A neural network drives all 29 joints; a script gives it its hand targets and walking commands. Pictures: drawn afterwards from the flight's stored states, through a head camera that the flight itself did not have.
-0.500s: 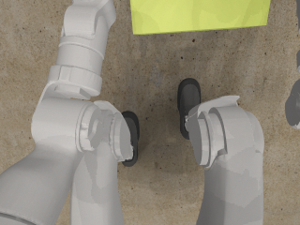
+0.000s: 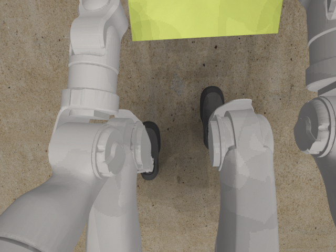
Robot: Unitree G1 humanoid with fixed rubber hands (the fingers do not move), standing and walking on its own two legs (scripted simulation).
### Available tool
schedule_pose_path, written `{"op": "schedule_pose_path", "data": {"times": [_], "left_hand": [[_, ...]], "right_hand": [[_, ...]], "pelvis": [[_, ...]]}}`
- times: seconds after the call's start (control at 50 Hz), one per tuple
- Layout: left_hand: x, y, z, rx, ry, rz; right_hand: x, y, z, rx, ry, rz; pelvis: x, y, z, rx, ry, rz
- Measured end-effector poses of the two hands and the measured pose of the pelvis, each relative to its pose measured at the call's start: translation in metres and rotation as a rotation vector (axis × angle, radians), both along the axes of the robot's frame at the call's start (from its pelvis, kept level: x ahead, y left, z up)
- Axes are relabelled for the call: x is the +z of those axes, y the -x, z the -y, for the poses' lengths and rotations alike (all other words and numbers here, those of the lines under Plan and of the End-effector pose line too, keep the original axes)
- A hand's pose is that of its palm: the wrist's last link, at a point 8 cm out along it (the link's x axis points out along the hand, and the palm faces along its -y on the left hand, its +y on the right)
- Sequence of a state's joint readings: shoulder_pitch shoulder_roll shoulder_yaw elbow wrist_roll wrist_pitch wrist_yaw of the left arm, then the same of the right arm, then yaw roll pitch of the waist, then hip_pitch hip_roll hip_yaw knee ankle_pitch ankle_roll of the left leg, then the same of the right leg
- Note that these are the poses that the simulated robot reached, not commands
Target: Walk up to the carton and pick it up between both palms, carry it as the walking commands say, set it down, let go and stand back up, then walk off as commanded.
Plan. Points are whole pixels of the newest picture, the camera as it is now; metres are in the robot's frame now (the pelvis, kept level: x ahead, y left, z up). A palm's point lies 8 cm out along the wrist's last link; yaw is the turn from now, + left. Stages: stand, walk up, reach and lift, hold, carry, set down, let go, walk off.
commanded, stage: reach and lift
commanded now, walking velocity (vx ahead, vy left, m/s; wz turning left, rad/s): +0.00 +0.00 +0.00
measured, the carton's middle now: out of the picture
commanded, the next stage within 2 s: none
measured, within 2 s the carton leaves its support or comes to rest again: neither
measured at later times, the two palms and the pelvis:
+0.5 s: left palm out of the picture +0.53 +0.06 -0.08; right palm out of the picture +0.52 -0.27 -0.07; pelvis -0.01 +0.00 +0.04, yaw -1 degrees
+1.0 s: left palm out of the picture +0.51 +0.06 -0.01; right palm out of the picture +0.50 -0.26 +0.00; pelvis -0.01 +0.00 +0.09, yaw -2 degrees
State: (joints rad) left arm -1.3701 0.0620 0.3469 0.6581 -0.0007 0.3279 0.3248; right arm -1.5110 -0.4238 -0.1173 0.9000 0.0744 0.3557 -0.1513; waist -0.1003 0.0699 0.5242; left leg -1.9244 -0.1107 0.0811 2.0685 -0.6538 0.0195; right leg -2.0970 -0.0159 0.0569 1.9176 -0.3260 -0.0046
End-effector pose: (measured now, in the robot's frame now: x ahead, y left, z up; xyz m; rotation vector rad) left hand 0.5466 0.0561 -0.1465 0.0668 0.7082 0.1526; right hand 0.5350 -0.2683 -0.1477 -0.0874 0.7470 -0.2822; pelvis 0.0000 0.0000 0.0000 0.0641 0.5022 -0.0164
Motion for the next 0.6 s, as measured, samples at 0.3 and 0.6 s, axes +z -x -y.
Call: {"op": "schedule_pose_path", "data": {"times": [0.3, 0.6], "left_hand": [[0.04, 0.014, 0.004, 0.041, 0.037, 0.039], [0.084, 0.02, -0.001, 0.03, 0.012, 0.041]], "right_hand": [[0.048, 0.007, 0.003, -0.021, -0.002, 0.047], [0.087, 0.017, -0.002, -0.03, -0.01, 0.054]], "pelvis": [[0.023, 0.003, -0.004, -0.01, 0.0, 0.036], [0.053, 0.009, 0.002, -0.019, -0.011, 0.069]]}}
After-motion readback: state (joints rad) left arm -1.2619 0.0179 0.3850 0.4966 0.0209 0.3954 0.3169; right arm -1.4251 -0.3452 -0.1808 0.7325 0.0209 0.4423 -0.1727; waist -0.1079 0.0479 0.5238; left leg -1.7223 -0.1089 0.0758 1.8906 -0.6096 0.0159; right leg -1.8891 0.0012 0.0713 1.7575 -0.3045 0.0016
